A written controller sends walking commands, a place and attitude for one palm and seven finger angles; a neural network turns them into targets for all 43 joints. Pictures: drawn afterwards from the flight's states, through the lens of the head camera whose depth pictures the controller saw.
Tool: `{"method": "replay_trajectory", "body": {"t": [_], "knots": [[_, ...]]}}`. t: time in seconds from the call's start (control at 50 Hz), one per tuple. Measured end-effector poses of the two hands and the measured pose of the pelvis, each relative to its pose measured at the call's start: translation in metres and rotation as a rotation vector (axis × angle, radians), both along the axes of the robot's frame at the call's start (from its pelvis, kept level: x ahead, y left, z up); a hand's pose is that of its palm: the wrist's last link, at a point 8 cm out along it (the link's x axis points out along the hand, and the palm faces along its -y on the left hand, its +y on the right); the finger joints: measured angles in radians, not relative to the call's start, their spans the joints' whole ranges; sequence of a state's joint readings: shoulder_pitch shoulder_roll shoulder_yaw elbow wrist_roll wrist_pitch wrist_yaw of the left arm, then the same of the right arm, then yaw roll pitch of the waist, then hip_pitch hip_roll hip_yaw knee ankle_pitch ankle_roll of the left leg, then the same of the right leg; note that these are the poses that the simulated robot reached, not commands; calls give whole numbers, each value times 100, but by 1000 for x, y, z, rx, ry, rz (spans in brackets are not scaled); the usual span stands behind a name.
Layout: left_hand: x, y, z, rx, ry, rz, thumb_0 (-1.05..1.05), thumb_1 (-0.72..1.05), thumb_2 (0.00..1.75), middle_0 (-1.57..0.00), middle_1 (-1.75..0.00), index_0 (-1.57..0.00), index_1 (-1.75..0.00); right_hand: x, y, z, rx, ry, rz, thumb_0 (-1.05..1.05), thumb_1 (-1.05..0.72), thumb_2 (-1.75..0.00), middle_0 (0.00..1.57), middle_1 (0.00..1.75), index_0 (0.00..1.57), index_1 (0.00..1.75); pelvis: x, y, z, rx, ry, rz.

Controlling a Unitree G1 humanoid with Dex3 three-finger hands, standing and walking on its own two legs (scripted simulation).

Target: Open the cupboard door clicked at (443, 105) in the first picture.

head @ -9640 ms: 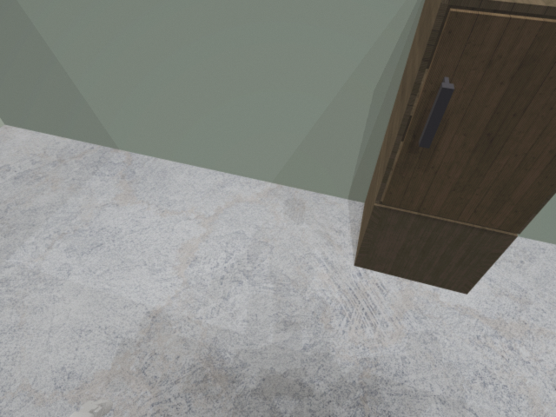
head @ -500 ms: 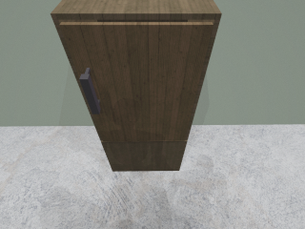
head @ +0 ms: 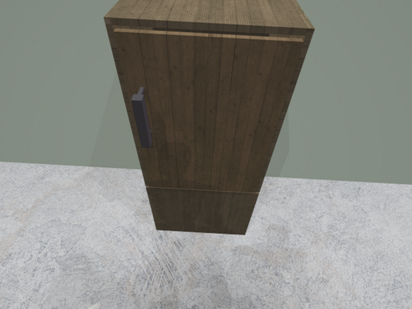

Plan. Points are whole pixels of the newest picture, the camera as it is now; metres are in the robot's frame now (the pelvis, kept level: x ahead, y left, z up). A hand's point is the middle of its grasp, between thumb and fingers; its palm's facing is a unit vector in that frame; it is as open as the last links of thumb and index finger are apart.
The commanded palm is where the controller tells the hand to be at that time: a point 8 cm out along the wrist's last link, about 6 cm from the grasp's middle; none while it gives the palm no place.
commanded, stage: raise the hand with hooked fingers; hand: left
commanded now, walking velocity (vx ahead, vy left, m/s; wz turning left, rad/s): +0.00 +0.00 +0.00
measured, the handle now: (144, 118) +0.58 +0.22 +0.03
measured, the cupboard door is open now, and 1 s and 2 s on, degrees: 0 0 0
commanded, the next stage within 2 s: move the hooked fingers beside the handle in 2.00 s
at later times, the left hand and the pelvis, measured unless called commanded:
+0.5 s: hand (101, 292) +0.15 +0.20 -0.02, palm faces +0.17 -0.98 -0.09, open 9.7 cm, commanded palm +0.15 +0.25 -0.02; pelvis -0.02 -0.03 -0.08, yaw +3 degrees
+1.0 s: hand (99, 251) +0.22 +0.22 -0.01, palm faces -0.01 -1.00 -0.05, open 12.7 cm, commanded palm +0.20 +0.29 +0.01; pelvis -0.01 -0.01 -0.06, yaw +1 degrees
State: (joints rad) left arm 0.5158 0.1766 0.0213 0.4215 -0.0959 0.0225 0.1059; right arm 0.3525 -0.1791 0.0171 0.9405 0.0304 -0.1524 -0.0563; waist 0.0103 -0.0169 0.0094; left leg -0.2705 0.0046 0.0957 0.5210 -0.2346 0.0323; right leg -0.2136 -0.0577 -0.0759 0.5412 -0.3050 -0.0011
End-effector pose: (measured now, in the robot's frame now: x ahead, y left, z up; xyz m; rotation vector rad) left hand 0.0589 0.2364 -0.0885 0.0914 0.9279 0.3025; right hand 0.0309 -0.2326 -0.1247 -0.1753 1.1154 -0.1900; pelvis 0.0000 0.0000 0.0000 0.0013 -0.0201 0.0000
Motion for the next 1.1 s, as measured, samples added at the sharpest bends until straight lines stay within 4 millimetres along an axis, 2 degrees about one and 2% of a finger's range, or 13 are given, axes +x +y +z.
{"method": "replay_trajectory", "body": {"t": [0.1, 0.14, 0.18, 0.24, 0.32, 0.38, 0.44, 0.52, 0.62, 0.7, 0.8, 0.98, 1.1], "knots": [[90, 4, 89, 65, -582, -53, 2, 86, 86, -20, -34, -20, -35, 61, -11, 14, -24, -316, 46, 1, -91, -90, 20, 30, 20, 30, -12, 1, -10, -4, 35, 34], [113, -1, 105, 51, -769, -116, 1, 82, 85, -20, -37, -20, -37, 85, -15, 21, -34, -417, 75, 1, -91, -90, 20, 30, 20, 30, -18, -2, -19, -2, 80, 30], [123, -8, 105, 8, -906, -188, 1, 78, 83, -21, -39, -20, -39, 105, -20, 26, -45, -495, 106, 1, -91, -90, 20, 30, 20, 30, -23, -7, -31, 1, 124, 16], [115, -16, 77, -66, -950, -286, 0, 71, 81, -21, -43, -21, -43, 130, -27, 33, -64, -574, 157, 1, -91, -90, 20, 30, 20, 30, -27, -15, -50, -1, 164, 12], [78, -10, 28, -128, -793, -249, 0, 61, 77, -22, -49, -22, -49, 155, -33, 34, -95, -622, 207, 1, -90, -90, 20, 30, 20, 30, -27, -23, -68, -12, 196, 19], [53, 2, 24, -73, -756, -163, 1, 54, 74, -23, -53, -23, -53, 167, -31, 27, -105, -619, 233, 1, -90, -90, 20, 30, 20, 30, -23, -26, -75, -30, 207, 30], [48, 12, 51, 38, -867, -141, 1, 47, 71, -23, -58, -23, -58, 170, -23, 13, -94, -590, 261, 1, -90, -90, 19, 30, 20, 30, -20, -29, -80, -49, 218, 45], [75, 11, 80, 86, -1023, -242, 1, 37, 67, -24, -64, -23, -64, 163, -11, -15, -41, -532, 267, 1, -90, -90, 20, 30, 20, 30, -22, -31, -86, -68, 232, 56], [125, 5, 70, -52, -874, -388, 0, 26, 62, -24, -71, -24, -71, 135, -6, -34, 19, -440, 173, 1, -90, -90, 20, 30, 20, 30, -20, -31, -81, -56, 245, 39], [134, 17, 72, -99, -775, -313, 0, 17, 58, -25, -77, -25, -77, 111, -15, -28, 11, -380, 83, 1, -90, -90, 20, 30, 21, 30, -11, -28, -67, -34, 241, 17], [125, 39, 98, 23, -883, -204, 0, 5, 53, -26, -85, -26, -85, 97, -32, -17, -48, -342, 66, 1, -90, -90, 20, 30, 20, 30, -3, -23, -59, -31, 235, 16], [139, 41, 81, -52, -850, -320, 0, -16, 44, -27, -98, -27, -98, 111, -40, -3, -119, -376, 113, 1, -90, -90, 20, 30, 20, 30, -7, -13, -58, -44, 229, 25], [152, 57, 115, -3, -970, -287, -1, -30, 38, -29, -107, -29, -107, 126, -22, 17, -97, -455, 129, 1, -90, -90, 20, 30, 20, 30, -4, -9, -50, -47, 199, 23]]}}
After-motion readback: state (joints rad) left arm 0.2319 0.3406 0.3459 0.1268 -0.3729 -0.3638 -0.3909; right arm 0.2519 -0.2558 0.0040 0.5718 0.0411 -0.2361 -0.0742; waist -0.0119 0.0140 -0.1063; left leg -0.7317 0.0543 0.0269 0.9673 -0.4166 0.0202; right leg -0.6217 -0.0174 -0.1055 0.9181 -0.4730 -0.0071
